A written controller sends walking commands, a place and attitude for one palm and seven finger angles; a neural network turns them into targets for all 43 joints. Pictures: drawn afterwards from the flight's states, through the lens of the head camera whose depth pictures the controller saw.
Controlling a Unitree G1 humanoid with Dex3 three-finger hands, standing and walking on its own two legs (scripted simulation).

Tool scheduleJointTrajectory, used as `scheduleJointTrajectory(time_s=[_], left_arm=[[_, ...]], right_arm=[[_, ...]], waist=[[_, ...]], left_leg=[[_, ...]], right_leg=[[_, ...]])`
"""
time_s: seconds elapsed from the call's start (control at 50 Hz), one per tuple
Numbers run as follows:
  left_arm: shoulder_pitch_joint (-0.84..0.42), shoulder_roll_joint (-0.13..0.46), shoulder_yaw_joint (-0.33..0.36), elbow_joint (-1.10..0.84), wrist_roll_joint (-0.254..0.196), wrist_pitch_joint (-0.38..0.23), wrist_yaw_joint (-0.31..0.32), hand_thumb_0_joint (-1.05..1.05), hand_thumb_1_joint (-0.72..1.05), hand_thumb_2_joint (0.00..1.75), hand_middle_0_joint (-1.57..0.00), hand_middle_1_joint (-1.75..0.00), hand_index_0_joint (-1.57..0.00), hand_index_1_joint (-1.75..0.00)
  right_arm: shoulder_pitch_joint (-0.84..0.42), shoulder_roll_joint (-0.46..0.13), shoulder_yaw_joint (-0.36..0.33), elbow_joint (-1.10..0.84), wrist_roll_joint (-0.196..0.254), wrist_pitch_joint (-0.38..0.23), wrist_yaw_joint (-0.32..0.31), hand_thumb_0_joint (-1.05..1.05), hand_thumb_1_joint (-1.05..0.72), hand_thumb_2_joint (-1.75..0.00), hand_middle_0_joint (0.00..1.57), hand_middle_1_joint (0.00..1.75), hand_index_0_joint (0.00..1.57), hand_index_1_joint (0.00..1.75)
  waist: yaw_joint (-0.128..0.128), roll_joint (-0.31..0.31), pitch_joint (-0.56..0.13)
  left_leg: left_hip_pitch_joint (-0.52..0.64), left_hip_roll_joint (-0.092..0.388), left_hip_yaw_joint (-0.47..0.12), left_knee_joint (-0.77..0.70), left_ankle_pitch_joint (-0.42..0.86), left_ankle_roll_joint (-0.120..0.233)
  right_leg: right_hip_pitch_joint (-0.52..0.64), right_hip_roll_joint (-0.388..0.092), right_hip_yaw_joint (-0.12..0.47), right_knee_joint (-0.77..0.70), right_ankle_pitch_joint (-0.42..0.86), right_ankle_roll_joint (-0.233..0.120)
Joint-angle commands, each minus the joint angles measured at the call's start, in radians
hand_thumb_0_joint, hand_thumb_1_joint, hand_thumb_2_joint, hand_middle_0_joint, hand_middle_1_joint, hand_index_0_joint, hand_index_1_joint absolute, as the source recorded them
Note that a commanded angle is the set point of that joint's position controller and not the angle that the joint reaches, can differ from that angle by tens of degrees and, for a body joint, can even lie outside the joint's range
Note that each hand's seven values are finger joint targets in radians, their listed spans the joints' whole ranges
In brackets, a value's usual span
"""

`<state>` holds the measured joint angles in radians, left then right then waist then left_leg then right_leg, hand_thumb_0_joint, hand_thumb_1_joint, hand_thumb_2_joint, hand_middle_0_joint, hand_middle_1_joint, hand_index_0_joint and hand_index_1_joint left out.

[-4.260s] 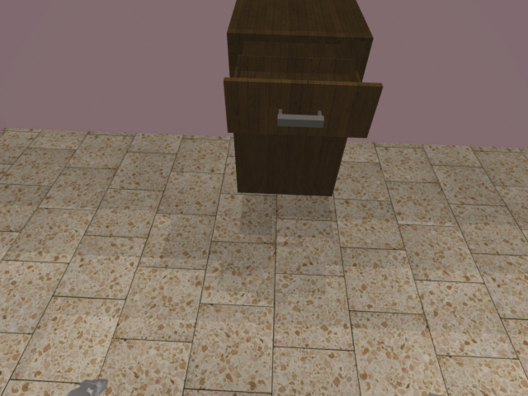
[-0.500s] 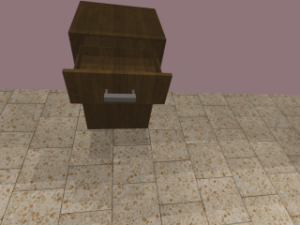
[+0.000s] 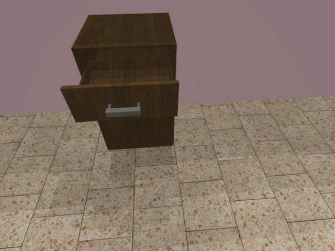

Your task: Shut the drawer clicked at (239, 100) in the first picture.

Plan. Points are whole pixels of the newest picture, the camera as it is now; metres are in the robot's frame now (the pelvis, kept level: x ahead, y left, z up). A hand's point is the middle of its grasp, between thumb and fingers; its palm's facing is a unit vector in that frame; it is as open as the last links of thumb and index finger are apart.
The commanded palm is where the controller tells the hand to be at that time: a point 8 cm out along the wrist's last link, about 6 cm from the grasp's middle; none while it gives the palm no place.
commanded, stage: come to a stop and stand still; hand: left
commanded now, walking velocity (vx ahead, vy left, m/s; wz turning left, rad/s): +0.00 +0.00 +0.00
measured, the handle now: (123, 108) +0.65 +0.20 -0.07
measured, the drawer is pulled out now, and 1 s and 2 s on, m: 0.30 0.30 0.30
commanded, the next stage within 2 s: look again from close up in 0.22 s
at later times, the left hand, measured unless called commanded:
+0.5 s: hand out of the picture -0.03 +0.17 -0.18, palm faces +0.02 -0.99 -0.15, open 7.4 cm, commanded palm none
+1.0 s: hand out of the picture -0.04 +0.21 -0.18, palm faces +0.02 -0.98 -0.18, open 7.4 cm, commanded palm none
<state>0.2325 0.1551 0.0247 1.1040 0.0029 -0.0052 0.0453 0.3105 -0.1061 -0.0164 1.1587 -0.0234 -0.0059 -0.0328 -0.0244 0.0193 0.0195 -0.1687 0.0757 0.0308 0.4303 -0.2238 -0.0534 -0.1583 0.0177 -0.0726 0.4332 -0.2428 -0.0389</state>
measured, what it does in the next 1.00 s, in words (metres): shifts its weight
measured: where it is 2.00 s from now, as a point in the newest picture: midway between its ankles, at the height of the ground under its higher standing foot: outside the picture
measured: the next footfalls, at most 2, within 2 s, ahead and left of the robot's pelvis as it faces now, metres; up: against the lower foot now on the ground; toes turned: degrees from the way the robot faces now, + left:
right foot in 1.70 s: +0.30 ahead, -0.09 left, +0.00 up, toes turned -2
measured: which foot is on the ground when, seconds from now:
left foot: down 0.00-1.00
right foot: down 0.00-1.00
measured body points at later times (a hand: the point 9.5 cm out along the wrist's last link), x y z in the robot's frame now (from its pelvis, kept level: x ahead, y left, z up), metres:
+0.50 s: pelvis -0.01 +0.02 +0.00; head -0.01 +0.03 +0.44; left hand -0.03 +0.23 -0.17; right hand +0.01 -0.21 -0.16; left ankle +0.00 +0.14 -0.74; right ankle +0.00 -0.09 -0.74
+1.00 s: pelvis -0.03 +0.05 +0.00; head -0.03 +0.05 +0.45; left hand -0.04 +0.27 -0.16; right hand -0.04 -0.17 -0.16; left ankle +0.00 +0.14 -0.74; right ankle +0.00 -0.09 -0.74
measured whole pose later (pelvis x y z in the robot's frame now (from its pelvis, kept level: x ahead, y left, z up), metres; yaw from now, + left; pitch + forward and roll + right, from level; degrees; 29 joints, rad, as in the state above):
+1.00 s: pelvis -0.03 +0.05 +0.00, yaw +1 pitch -1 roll +0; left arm 0.35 0.15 0.00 1.09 0.03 0.00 0.02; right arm 0.34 -0.14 0.01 1.09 -0.03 0.00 -0.01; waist -0.01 -0.01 0.01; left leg -0.24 -0.02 0.05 0.49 -0.25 0.04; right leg -0.25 -0.06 -0.05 0.52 -0.30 0.01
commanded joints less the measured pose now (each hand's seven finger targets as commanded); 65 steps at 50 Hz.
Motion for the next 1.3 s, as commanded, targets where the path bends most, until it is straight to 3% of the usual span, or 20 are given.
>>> scheduleJointTrajectory(time_s=[0.0,0.28,0.3,0.32,0.34,0.36,0.42,0.5,0.64,0.86,0.98,1.06,1.12,1.14,1.18,1.2,1.22,1.24,1.26,1.28], left_arm=[[0.078,0.082,0.011,-0.012,0.001,-0.012,-0.006,0.0,0.9,0.9,-0.2,-0.3,-0.2,-0.3],[0.139,0.066,0.004,0.017,0.006,-0.013,-0.008,0.0,0.9,0.9,-0.2,-0.3,-0.2,-0.3],[0.231,0.096,0.002,0.048,0.024,-0.052,0.03,0.0,0.9,0.9,-0.2,-0.3,-0.2,-0.3],[0.213,0.138,0.005,0.024,0.022,-0.061,0.028,0.0,0.9,0.9,-0.2,-0.3,-0.2,-0.3],[0.21,0.123,0.007,-0.001,0.021,-0.058,0.022,0.0,0.9,0.9,-0.2,-0.3,-0.2,-0.3],[0.186,0.108,0.001,0.001,0.018,-0.052,0.021,0.0,0.9,0.9,-0.2,-0.3,-0.2,-0.3],[0.135,0.063,-0.009,-0.021,0.015,-0.035,0.009,0.0,0.9,0.9,-0.2,-0.3,-0.2,-0.3],[0.139,0.067,-0.014,-0.026,0.016,-0.017,-0.004,0.0,0.9,0.9,-0.2,-0.3,-0.2,-0.3],[0.145,0.072,-0.015,-0.051,0.02,-0.003,-0.012,0.0,0.9,0.9,-0.2,-0.3,-0.2,-0.3],[0.148,0.073,-0.017,-0.054,0.016,-0.01,-0.014,0.0,0.9,0.9,-0.2,-0.3,-0.2,-0.3],[0.198,0.072,0.0,-0.053,0.032,-0.009,-0.028,0.0,0.9,0.9,-0.2,-0.3,-0.2,-0.3],[0.258,0.095,0.021,-0.042,0.025,-0.022,-0.032,0.0,0.9,0.9,-0.2,-0.3,-0.2,-0.3],[0.308,0.136,0.041,-0.03,0.021,-0.036,-0.02,0.0,0.9,0.9,-0.2,-0.3,-0.2,-0.3],[0.296,0.137,0.041,-0.034,0.022,-0.041,-0.018,0.0,0.9,0.9,-0.2,-0.3,-0.2,-0.3],[0.227,0.13,0.035,-0.049,0.026,-0.041,-0.018,0.0,0.9,0.9,-0.2,-0.3,-0.2,-0.3],[0.19,0.105,0.028,-0.053,0.026,-0.036,-0.02,0.0,0.9,0.9,-0.2,-0.3,-0.2,-0.3],[0.174,0.062,0.02,-0.061,0.026,-0.032,-0.025,0.0,0.9,0.9,-0.2,-0.3,-0.2,-0.3],[0.143,0.011,0.009,-0.09,0.022,-0.036,-0.034,0.0,0.9,0.9,-0.2,-0.3,-0.2,-0.3],[0.066,0.042,0.012,-0.129,0.034,-0.043,-0.036,0.0,0.9,0.9,-0.2,-0.3,-0.2,-0.3],[0.062,0.054,0.021,-0.125,0.037,-0.046,-0.039,0.0,0.9,0.9,-0.2,-0.3,-0.2,-0.3]], right_arm=[[0.084,-0.072,-0.014,-0.011,0.007,0.006,-0.009,0.0,-0.9,-0.9,0.2,0.3,0.2,0.3],[0.017,-0.094,-0.007,-0.024,0.009,0.006,-0.013,0.0,-0.9,-0.9,0.2,0.3,0.2,0.3],[-0.099,-0.126,-0.006,-0.094,0.017,-0.018,0.006,0.0,-0.9,-0.9,0.2,0.3,0.2,0.3],[-0.079,-0.097,0.002,-0.149,0.019,-0.013,0.008,0.0,-0.9,-0.9,0.2,0.3,0.2,0.3],[-0.005,-0.068,-0.005,-0.14,0.015,-0.017,0.002,0.0,-0.9,-0.9,0.2,0.3,0.2,0.3],[0.02,-0.072,-0.007,-0.129,0.018,-0.022,0.0,0.0,-0.9,-0.9,0.2,0.3,0.2,0.3],[0.052,-0.114,-0.008,-0.118,0.011,-0.027,-0.001,0.0,-0.9,-0.9,0.2,0.3,0.2,0.3],[0.011,-0.128,0.0,-0.136,0.008,-0.02,0.002,0.0,-0.9,-0.9,0.2,0.3,0.2,0.3],[0.021,-0.164,-0.005,-0.152,0.003,-0.019,0.008,0.0,-0.9,-0.9,0.2,0.3,0.2,0.3],[0.048,-0.153,-0.001,-0.125,0.007,-0.023,0.011,0.0,-0.9,-0.9,0.2,0.3,0.2,0.3],[0.04,-0.174,-0.02,-0.13,-0.003,-0.002,0.019,0.0,-0.9,-0.9,0.2,0.3,0.2,0.3],[0.034,-0.125,-0.018,-0.15,-0.003,-0.009,0.024,0.0,-0.9,-0.9,0.2,0.3,0.2,0.3],[0.006,-0.081,-0.016,-0.176,-0.003,-0.021,0.032,0.0,-0.9,-0.9,0.2,0.3,0.2,0.3],[-0.003,-0.077,-0.015,-0.181,-0.002,-0.028,0.035,0.0,-0.9,-0.9,0.2,0.3,0.2,0.3],[0.037,-0.066,-0.014,-0.169,0.001,-0.033,0.043,0.0,-0.9,-0.9,0.2,0.3,0.2,0.3],[0.097,-0.073,-0.012,-0.144,0.0,-0.038,0.041,0.0,-0.9,-0.9,0.2,0.3,0.2,0.3],[0.199,-0.116,-0.023,-0.106,-0.004,-0.042,0.032,0.0,-0.9,-0.9,0.2,0.3,0.2,0.3],[0.333,-0.197,-0.043,-0.072,-0.014,-0.051,0.018,0.0,-0.9,-0.9,0.2,0.3,0.2,0.3],[0.357,-0.21,-0.042,-0.062,-0.013,-0.049,0.007,0.0,-0.9,-0.9,0.2,0.3,0.2,0.3],[0.317,-0.187,-0.034,-0.066,-0.01,-0.054,0.004,0.0,-0.9,-0.9,0.2,0.3,0.2,0.3]], waist=[[0.011,-0.047,0.065],[0.019,-0.003,0.084],[0.073,-0.039,0.064],[0.019,-0.072,0.03],[0.007,-0.05,-0.078],[-0.003,-0.055,-0.126],[-0.004,-0.029,-0.066],[0.023,0.032,0.112],[0.038,0.029,0.121],[0.032,0.001,0.059],[0.041,0.007,0.129],[0.048,-0.091,0.118],[0.054,-0.215,0.078],[0.047,-0.194,0.08],[0.001,-0.152,0.103],[-0.031,-0.083,0.107],[-0.063,0.094,0.117],[-0.106,0.313,0.097],[-0.107,0.25,0.147],[-0.074,0.185,0.157]], left_leg=[[-0.005,0.024,-0.008,-0.043,0.098,0.034],[0.028,0.026,-0.014,-0.068,0.093,0.039],[-0.099,0.014,0.025,0.17,0.004,0.014],[-0.108,-0.013,0.007,0.161,-0.086,0.026],[-0.076,-0.022,0.015,0.135,-0.093,0.049],[-0.037,-0.016,0.009,0.09,-0.033,0.048],[-0.003,0.044,-0.049,0.02,0.133,0.067],[-0.148,0.033,-0.089,-0.064,-0.031,0.078],[-0.246,0.044,-0.158,-0.187,-0.273,0.098],[-0.18,0.033,-0.14,-0.162,-0.178,0.1],[-0.286,0.034,-0.178,-0.151,-0.496,0.145],[-0.335,-0.064,-0.081,0.057,-0.37,0.132],[-0.377,-0.093,0.032,0.325,-0.201,0.124],[-0.372,-0.077,0.027,0.341,-0.194,0.126],[-0.195,-0.063,0.04,0.198,-0.173,0.124],[-0.038,-0.07,0.033,0.095,-0.157,0.119],[0.056,0.012,-0.137,-0.019,-0.255,0.145],[0.165,0.23,-0.479,-0.203,-0.296,0.231],[0.178,0.285,-0.55,-0.25,-0.172,0.285],[0.138,0.279,-0.5,-0.23,-0.058,0.304]], right_leg=[[-0.048,-0.139,0.133,-0.147,0.133,0.005],[-0.073,-0.126,0.133,-0.182,0.049,0.01],[-0.015,-0.211,0.224,-0.123,0.621,0.074],[0.054,-0.266,0.211,-0.079,0.905,0.047],[0.117,-0.253,0.186,-0.017,0.914,0.02],[0.104,-0.226,0.141,0.01,0.769,-0.021],[-0.025,-0.127,0.099,-0.003,0.207,-0.007],[-0.098,-0.103,0.105,-0.03,-0.038,0.001],[-0.059,-0.086,0.066,0.017,-0.051,0.014],[-0.054,-0.106,0.076,-0.004,0.002,0.018],[-0.098,-0.074,0.043,0.04,-0.303,0.005],[-0.067,-0.153,0.171,-0.048,-0.403,-0.048],[-0.004,-0.318,0.365,-0.196,-0.491,-0.123],[-0.018,-0.336,0.364,-0.201,-0.451,-0.135],[-0.178,-0.299,0.234,-0.141,-0.423,-0.108],[-0.293,-0.232,0.131,-0.046,-0.381,-0.079],[-0.401,-0.133,0.027,0.145,-0.322,-0.037],[-0.56,-0.035,-0.088,0.462,-0.278,0.012],[-0.646,-0.048,-0.008,0.626,-0.296,-0.003],[-0.661,-0.092,0.041,0.707,-0.232,-0.008]])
